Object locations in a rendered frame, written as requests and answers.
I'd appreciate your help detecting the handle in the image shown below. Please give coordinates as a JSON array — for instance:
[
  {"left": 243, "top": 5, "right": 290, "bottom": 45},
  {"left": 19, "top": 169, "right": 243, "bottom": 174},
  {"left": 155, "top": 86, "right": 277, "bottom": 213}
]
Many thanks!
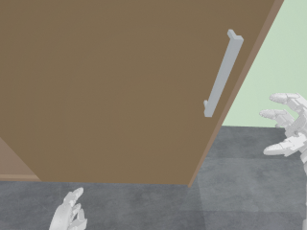
[{"left": 203, "top": 29, "right": 244, "bottom": 117}]

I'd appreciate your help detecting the wardrobe door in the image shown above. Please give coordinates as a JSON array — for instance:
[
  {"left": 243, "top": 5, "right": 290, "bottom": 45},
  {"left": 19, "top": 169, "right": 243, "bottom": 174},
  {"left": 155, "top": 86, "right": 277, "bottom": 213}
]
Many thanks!
[
  {"left": 0, "top": 137, "right": 35, "bottom": 175},
  {"left": 0, "top": 0, "right": 275, "bottom": 185}
]

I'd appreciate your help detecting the left robot hand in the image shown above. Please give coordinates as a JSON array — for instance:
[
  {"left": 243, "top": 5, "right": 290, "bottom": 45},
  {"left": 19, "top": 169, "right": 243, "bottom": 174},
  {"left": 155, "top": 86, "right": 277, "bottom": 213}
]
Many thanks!
[{"left": 49, "top": 187, "right": 87, "bottom": 230}]

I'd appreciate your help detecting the right robot hand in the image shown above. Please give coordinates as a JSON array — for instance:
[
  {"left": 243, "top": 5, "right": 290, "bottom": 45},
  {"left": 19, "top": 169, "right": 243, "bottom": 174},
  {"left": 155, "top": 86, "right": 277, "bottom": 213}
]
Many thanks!
[{"left": 259, "top": 93, "right": 307, "bottom": 157}]

